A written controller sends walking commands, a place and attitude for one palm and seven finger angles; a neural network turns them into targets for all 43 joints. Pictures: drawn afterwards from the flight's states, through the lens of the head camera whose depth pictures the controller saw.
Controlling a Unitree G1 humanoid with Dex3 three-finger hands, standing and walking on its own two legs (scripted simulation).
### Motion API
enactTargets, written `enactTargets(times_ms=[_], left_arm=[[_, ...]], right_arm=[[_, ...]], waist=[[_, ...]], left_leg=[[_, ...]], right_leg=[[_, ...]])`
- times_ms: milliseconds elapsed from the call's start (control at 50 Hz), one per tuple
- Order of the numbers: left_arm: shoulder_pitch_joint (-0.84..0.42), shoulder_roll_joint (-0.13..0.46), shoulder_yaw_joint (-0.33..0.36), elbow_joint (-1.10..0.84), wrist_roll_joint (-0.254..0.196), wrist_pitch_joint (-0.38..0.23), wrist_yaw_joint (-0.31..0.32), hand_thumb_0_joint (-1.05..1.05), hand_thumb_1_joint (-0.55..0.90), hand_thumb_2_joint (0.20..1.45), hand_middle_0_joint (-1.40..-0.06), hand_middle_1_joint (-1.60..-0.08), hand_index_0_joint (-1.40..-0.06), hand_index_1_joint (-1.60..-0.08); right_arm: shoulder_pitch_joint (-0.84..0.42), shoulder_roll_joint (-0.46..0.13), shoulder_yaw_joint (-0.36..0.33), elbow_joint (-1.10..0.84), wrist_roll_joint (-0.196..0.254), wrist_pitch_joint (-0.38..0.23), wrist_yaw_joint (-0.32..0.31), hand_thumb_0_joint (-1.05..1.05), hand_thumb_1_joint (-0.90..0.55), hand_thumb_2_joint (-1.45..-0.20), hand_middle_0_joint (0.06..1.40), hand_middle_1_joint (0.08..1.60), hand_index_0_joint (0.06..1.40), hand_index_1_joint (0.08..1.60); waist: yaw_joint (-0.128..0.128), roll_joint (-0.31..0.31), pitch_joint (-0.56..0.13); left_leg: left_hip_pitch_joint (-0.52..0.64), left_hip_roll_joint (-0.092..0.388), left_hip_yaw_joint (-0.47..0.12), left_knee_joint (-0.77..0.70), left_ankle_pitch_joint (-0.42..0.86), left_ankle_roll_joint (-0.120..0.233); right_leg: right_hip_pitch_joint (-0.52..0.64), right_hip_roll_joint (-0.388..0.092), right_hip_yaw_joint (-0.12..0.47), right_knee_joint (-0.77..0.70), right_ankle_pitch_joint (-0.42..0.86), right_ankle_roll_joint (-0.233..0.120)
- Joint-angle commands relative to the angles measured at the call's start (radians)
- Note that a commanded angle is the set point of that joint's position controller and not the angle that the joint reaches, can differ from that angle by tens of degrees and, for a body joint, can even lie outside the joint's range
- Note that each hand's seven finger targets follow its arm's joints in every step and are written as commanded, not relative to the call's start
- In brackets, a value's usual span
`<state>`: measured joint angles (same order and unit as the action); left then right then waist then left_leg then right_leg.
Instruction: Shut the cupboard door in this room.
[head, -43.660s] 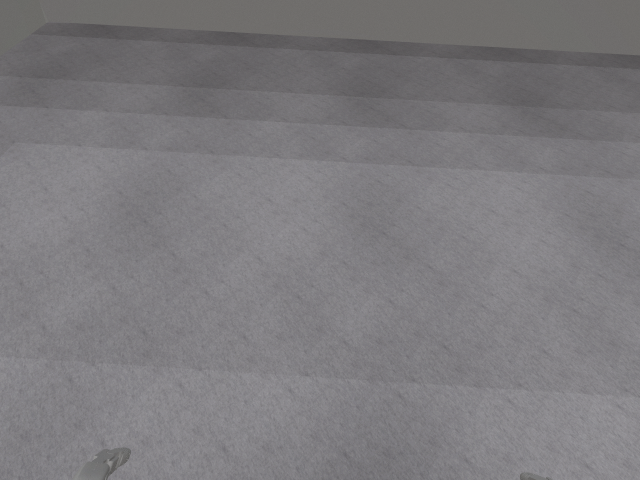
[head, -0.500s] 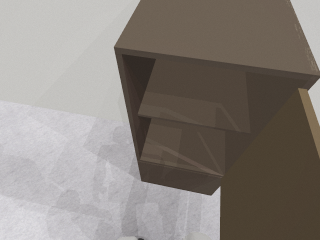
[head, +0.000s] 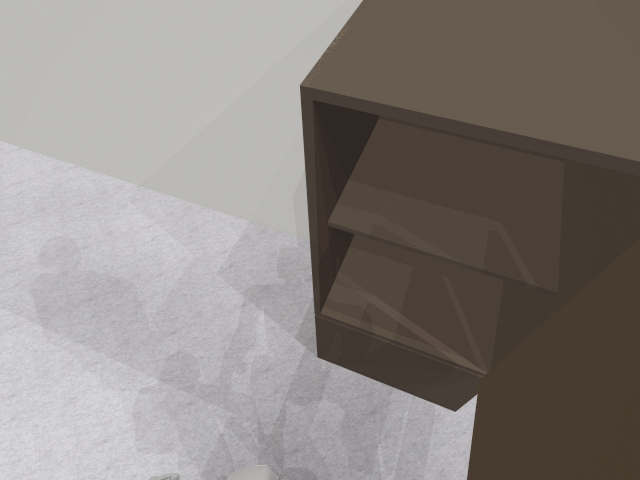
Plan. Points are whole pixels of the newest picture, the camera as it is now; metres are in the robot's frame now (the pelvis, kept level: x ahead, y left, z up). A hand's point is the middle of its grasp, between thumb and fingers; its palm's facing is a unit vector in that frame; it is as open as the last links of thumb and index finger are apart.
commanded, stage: turn or walk to find it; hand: left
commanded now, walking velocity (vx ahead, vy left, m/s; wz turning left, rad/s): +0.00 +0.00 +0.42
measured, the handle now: out of the picture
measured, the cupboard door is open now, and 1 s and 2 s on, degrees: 92 76 71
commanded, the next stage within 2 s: stand and wait in 1.16 s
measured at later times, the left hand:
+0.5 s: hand out of the picture +0.07 +0.20 -0.16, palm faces +0.16 -0.97 -0.18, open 7.4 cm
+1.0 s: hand out of the picture -0.07 +0.29 -0.17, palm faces +0.40 -0.89 -0.23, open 7.4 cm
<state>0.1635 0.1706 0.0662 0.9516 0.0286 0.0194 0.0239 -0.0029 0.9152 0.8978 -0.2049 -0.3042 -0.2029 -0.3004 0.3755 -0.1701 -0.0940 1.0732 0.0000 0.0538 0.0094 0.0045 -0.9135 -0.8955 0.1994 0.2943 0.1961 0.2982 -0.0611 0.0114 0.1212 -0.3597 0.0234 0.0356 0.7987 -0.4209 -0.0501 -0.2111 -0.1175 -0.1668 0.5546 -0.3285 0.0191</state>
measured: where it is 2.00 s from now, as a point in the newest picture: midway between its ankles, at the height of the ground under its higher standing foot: outside the picture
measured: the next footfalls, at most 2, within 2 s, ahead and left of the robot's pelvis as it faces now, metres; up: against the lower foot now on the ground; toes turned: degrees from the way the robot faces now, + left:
left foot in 0.06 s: +0.03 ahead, +0.13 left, +0.00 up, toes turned +5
right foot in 0.50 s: +0.03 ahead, -0.08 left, +0.00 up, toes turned +8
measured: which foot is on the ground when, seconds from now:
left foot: up 0.00-0.04, down 0.06-0.52, up 0.54-0.82, down 0.84-1.00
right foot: down 0.00-0.06, up 0.08-0.48, down 0.50-0.84, up 0.86-1.00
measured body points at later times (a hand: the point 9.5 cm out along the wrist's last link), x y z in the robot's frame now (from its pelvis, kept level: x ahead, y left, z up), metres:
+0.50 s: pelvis -0.02 +0.01 +0.00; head +0.02 +0.02 +0.45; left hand +0.06 +0.25 -0.15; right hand -0.05 -0.20 -0.15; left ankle +0.00 +0.13 -0.73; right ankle -0.01 -0.09 -0.73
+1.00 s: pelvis -0.06 +0.07 +0.00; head -0.02 +0.10 +0.45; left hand -0.09 +0.33 -0.15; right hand +0.00 -0.16 -0.14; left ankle -0.10 +0.15 -0.73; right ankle -0.04 -0.07 -0.66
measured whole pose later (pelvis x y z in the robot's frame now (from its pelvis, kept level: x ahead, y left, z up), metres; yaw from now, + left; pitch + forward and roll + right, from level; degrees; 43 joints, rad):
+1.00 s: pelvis -0.06 +0.07 +0.00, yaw +24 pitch +2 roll -1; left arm 0.14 0.22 0.09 0.98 0.02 0.07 0.01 0.00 0.91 0.90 -0.20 -0.30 -0.20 -0.30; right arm 0.34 -0.14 -0.06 1.01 -0.02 0.02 -0.03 0.01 -0.91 -0.90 0.20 0.29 0.20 0.30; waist -0.04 -0.02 0.08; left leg -0.29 -0.03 0.01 0.52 -0.27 0.04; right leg -0.50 -0.08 -0.05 1.09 -0.44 0.05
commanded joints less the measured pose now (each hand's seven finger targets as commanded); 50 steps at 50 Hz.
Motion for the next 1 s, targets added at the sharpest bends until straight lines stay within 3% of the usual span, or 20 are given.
enactTargets(times_ms=[0,20,40,60,180,300,440,460,480,500,520,580,700,780,800,820,840,860,880,980], left_arm=[[0.044,0.195,0.057,-0.042,-0.013,-0.001,0.011,0.0,0.9,0.9,-0.2,-0.3,-0.2,-0.3],[0.053,0.151,0.049,-0.051,-0.016,0.008,0.006,0.0,0.9,0.9,-0.2,-0.3,-0.2,-0.3],[0.049,0.079,0.035,-0.081,-0.023,0.015,0.0,0.0,0.9,0.9,-0.2,-0.3,-0.2,-0.3],[-0.026,0.078,0.025,-0.099,-0.015,0.019,0.004,0.0,0.9,0.9,-0.2,-0.3,-0.2,-0.3],[-0.062,0.083,0.021,-0.044,-0.024,0.008,-0.014,0.0,0.9,0.9,-0.2,-0.3,-0.2,-0.3],[-0.087,0.06,0.01,-0.058,-0.027,0.014,-0.006,0.0,0.9,0.9,-0.2,-0.3,-0.2,-0.3],[0.044,0.08,0.016,-0.039,-0.032,-0.004,0.005,0.0,0.9,0.9,-0.2,-0.3,-0.2,-0.3],[0.068,0.115,0.026,-0.034,-0.028,-0.01,0.01,0.0,0.9,0.9,-0.2,-0.3,-0.2,-0.3],[0.093,0.181,0.042,-0.038,-0.016,-0.017,0.018,0.0,0.9,0.9,-0.2,-0.3,-0.2,-0.3],[0.096,0.223,0.053,-0.055,-0.009,-0.014,0.018,0.0,0.9,0.9,-0.2,-0.3,-0.2,-0.3],[0.04,0.209,0.045,-0.069,-0.012,-0.009,0.019,0.0,0.9,0.9,-0.2,-0.3,-0.2,-0.3],[-0.078,0.145,0.035,-0.091,-0.011,-0.02,0.017,0.0,0.9,0.9,-0.2,-0.3,-0.2,-0.3],[-0.02,0.167,0.053,-0.077,0.002,-0.012,0.011,0.0,0.9,0.9,-0.2,-0.3,-0.2,-0.3],[0.013,0.184,0.057,-0.067,-0.008,0.001,0.004,0.0,0.9,0.9,-0.2,-0.3,-0.2,-0.3],[0.036,0.155,0.051,-0.073,-0.015,0.008,0.002,0.0,0.9,0.9,-0.2,-0.3,-0.2,-0.3],[0.027,0.085,0.036,-0.101,-0.021,0.011,-0.008,0.0,0.9,0.9,-0.2,-0.3,-0.2,-0.3],[-0.04,0.085,0.025,-0.12,-0.013,0.016,-0.005,0.0,0.9,0.9,-0.2,-0.3,-0.2,-0.3],[-0.074,0.081,0.026,-0.13,-0.016,0.015,-0.008,0.0,0.9,0.9,-0.2,-0.3,-0.2,-0.3],[-0.093,0.072,0.029,-0.113,-0.012,0.016,-0.005,0.0,0.9,0.9,-0.2,-0.3,-0.2,-0.3],[-0.058,0.093,0.02,-0.062,-0.022,0.012,-0.01,0.0,0.9,0.9,-0.2,-0.3,-0.2,-0.3]], right_arm=[[-0.002,-0.055,0.008,-0.09,-0.013,-0.03,-0.005,0.0,-0.9,-0.9,0.2,0.3,0.2,0.3],[0.035,-0.097,0.0,-0.085,-0.016,-0.035,-0.007,0.0,-0.9,-0.9,0.2,0.3,0.2,0.3],[0.07,-0.195,-0.023,-0.098,-0.026,-0.042,-0.014,0.0,-0.9,-0.9,0.2,0.3,0.2,0.3],[0.106,-0.215,-0.027,-0.083,-0.025,-0.035,-0.023,0.0,-0.9,-0.9,0.2,0.3,0.2,0.3],[-0.013,-0.133,0.013,-0.074,-0.02,-0.05,-0.048,0.0,-0.9,-0.9,0.2,0.3,0.2,0.3],[0.001,-0.151,0.001,-0.073,-0.023,-0.037,-0.043,0.0,-0.9,-0.9,0.2,0.3,0.2,0.3],[-0.044,-0.118,-0.003,-0.107,-0.017,-0.031,-0.034,0.0,-0.9,-0.9,0.2,0.3,0.2,0.3],[-0.039,-0.086,-0.001,-0.112,-0.011,-0.031,-0.029,0.0,-0.9,-0.9,0.2,0.3,0.2,0.3],[-0.031,-0.04,0.003,-0.135,-0.005,-0.032,-0.026,0.0,-0.9,-0.9,0.2,0.3,0.2,0.3],[-0.056,-0.047,-0.008,-0.163,-0.01,-0.03,-0.027,0.0,-0.9,-0.9,0.2,0.3,0.2,0.3],[-0.055,-0.082,-0.02,-0.171,-0.017,-0.02,-0.025,0.0,-0.9,-0.9,0.2,0.3,0.2,0.3],[0.039,-0.028,-0.016,-0.115,-0.02,0.004,-0.013,0.0,-0.9,-0.9,0.2,0.3,0.2,0.3],[-0.019,-0.016,-0.008,-0.163,-0.015,-0.006,-0.003,0.0,-0.9,-0.9,0.2,0.3,0.2,0.3],[0.051,-0.022,0.004,-0.134,-0.016,-0.03,-0.004,0.0,-0.9,-0.9,0.2,0.3,0.2,0.3],[0.089,-0.073,-0.001,-0.125,-0.017,-0.038,-0.005,0.0,-0.9,-0.9,0.2,0.3,0.2,0.3],[0.089,-0.16,-0.022,-0.145,-0.023,-0.047,-0.014,0.0,-0.9,-0.9,0.2,0.3,0.2,0.3],[0.111,-0.2,-0.031,-0.141,-0.026,-0.042,-0.024,0.0,-0.9,-0.9,0.2,0.3,0.2,0.3],[0.096,-0.196,-0.026,-0.142,-0.03,-0.043,-0.033,0.0,-0.9,-0.9,0.2,0.3,0.2,0.3],[0.074,-0.165,-0.016,-0.126,-0.029,-0.05,-0.042,0.0,-0.9,-0.9,0.2,0.3,0.2,0.3],[-0.014,-0.151,0.004,-0.126,-0.024,-0.057,-0.049,0.0,-0.9,-0.9,0.2,0.3,0.2,0.3]], waist=[[0.046,-0.187,-0.133],[0.033,-0.006,-0.142],[0.014,0.311,-0.136],[-0.017,0.253,-0.143],[0.035,0.102,-0.149],[0.016,0.1,-0.148],[0.079,0.167,-0.163],[0.086,0.106,-0.164],[0.097,-0.067,-0.153],[0.115,-0.136,-0.108],[0.096,-0.042,-0.051],[0.015,-0.014,-0.028],[0.075,-0.201,-0.059],[0.048,-0.151,-0.149],[0.03,0.005,-0.171],[0.026,0.34,-0.148],[-0.009,0.299,-0.162],[0.002,0.194,-0.149],[0.009,0.262,-0.162],[0.037,0.066,-0.164]], left_leg=[[0.157,-0.02,0.044,-0.301,0.208,0.014],[0.216,0.059,-0.103,-0.392,0.271,0.051],[0.257,0.297,-0.46,-0.492,0.474,0.162],[0.198,0.36,-0.519,-0.537,0.454,0.238],[0.239,0.185,-0.317,-0.51,0.461,0.213],[0.235,0.191,-0.383,-0.526,0.358,0.23],[0.023,0.1,-0.377,-0.442,0.3,0.159],[-0.09,0.058,-0.337,-0.39,0.176,0.112],[-0.264,-0.036,-0.207,-0.225,0.003,0.058],[-0.277,-0.087,-0.091,-0.007,-0.119,0.031],[-0.219,-0.047,-0.111,0.148,-0.124,0.034],[-0.155,-0.005,-0.078,0.323,0.001,0.016],[-0.081,0.015,-0.011,0.088,-0.039,0.008],[0.13,-0.028,0.05,-0.277,0.159,0.011],[0.203,0.044,-0.078,-0.391,0.223,0.039],[0.239,0.269,-0.431,-0.485,0.437,0.141],[0.218,0.357,-0.515,-0.519,0.51,0.23],[0.203,0.334,-0.457,-0.516,0.528,0.244],[0.203,0.27,-0.44,-0.512,0.547,0.207],[0.259,0.197,-0.309,-0.477,0.583,0.208]], right_leg=[[-0.009,-0.193,0.058,-0.007,0.24,-0.066],[-0.101,-0.115,0.019,0.145,0.07,-0.024],[-0.316,0.031,-0.018,0.366,-0.271,0.045],[-0.315,0.039,0.104,0.509,-0.331,0.018],[-0.334,0.036,0.152,0.509,-0.091,0.026],[-0.27,0.07,0.144,0.307,-0.125,0.029],[0.093,0.1,0.124,-0.141,0.086,0.0],[0.212,0.022,0.19,-0.21,0.1,-0.022],[0.296,-0.18,0.391,-0.278,-0.003,-0.088],[0.166,-0.364,0.523,-0.34,-0.035,-0.184],[0.006,-0.373,0.479,-0.368,-0.062,-0.226],[-0.089,-0.232,0.267,-0.326,0.026,-0.184],[-0.047,-0.22,0.157,-0.242,0.089,-0.162],[-0.044,-0.184,0.074,-0.021,0.159,-0.078],[-0.118,-0.126,0.028,0.141,0.065,-0.036],[-0.342,0.021,-0.012,0.36,-0.215,0.042],[-0.368,0.038,0.091,0.51,-0.305,0.028],[-0.379,0.015,0.137,0.573,-0.229,0.016],[-0.393,0.02,0.163,0.597,-0.182,0.02],[-0.355,0.036,0.15,0.527,-0.078,0.04]])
